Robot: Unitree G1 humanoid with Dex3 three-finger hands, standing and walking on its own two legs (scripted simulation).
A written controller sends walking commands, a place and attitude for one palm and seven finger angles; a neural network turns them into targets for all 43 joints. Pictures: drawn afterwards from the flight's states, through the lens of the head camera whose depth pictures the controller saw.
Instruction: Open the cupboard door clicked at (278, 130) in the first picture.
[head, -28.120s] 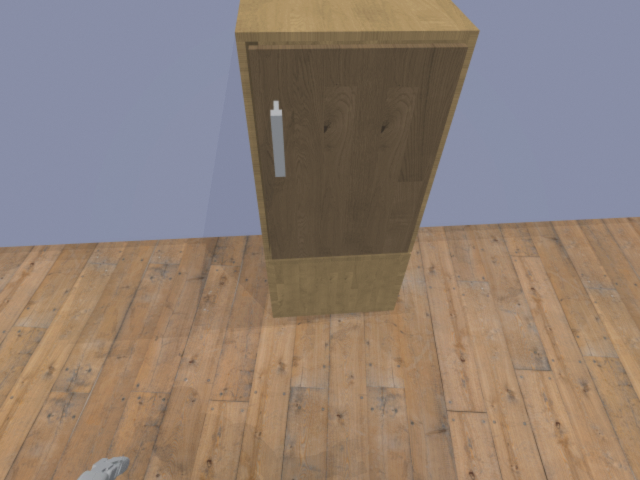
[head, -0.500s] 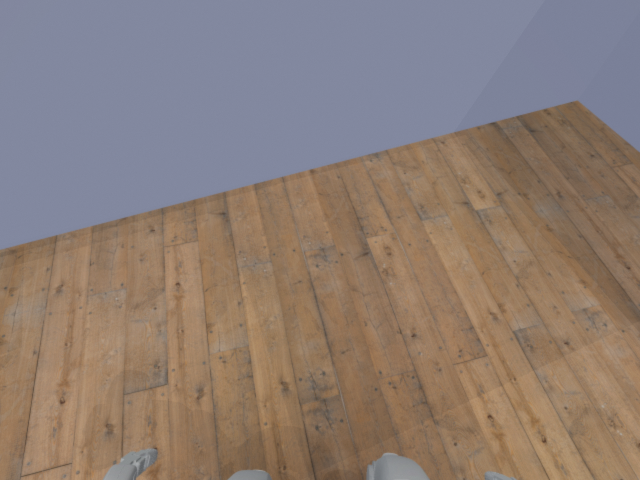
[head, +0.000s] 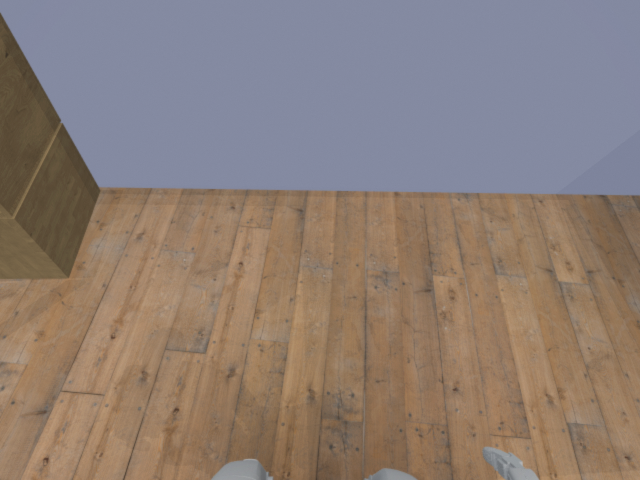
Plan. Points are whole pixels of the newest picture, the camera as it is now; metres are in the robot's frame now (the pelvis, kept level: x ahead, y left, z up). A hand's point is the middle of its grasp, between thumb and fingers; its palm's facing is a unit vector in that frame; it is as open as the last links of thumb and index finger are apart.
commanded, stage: turn to face it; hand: left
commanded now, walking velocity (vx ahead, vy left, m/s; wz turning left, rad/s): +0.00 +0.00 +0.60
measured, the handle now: out of the picture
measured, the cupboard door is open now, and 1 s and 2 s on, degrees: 46 46 46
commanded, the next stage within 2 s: take the last steps up to it in 1.42 s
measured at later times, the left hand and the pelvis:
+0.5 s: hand out of the picture +0.04 +0.17 -0.14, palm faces +0.30 -0.92 -0.24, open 7.4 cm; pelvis +0.02 -0.04 +0.02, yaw +19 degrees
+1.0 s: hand out of the picture +0.02 +0.21 -0.14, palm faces +0.58 -0.76 -0.30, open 7.4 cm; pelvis +0.05 -0.04 +0.01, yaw +36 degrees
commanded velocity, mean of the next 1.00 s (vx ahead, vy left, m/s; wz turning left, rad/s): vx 0.00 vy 0.00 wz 0.59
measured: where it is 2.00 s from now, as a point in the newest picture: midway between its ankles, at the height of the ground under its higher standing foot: outside the picture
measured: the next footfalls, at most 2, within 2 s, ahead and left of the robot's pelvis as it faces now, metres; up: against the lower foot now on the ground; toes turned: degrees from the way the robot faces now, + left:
right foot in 0.30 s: +0.07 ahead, -0.17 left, +0.00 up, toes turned +10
left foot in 0.62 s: +0.03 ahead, +0.10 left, +0.00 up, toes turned +27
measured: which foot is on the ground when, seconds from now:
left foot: down 0.00-0.30, up 0.32-0.60, down 0.62-0.96, up 0.98-1.00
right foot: up 0.00-0.28, down 0.30-0.60, up 0.62-0.96, down 0.98-1.00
